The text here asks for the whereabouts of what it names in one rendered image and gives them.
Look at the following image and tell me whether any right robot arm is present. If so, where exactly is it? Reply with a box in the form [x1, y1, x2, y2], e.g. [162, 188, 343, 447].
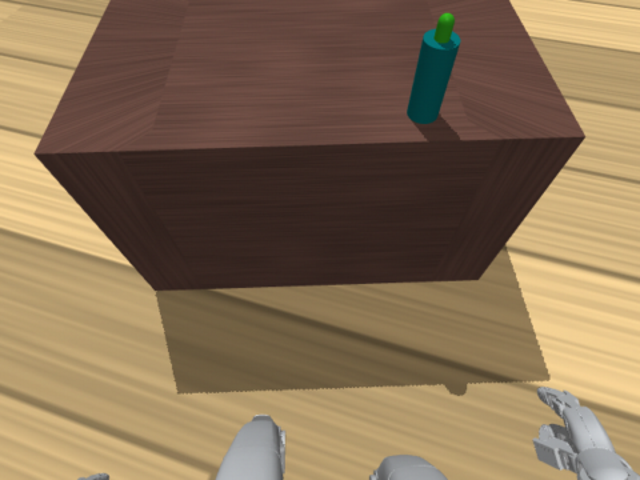
[575, 448, 640, 480]

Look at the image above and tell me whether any right robot hand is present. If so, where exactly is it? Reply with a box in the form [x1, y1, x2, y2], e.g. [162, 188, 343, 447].
[533, 387, 616, 474]

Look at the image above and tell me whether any bottle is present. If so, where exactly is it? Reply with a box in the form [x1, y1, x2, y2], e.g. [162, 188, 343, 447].
[407, 13, 460, 124]

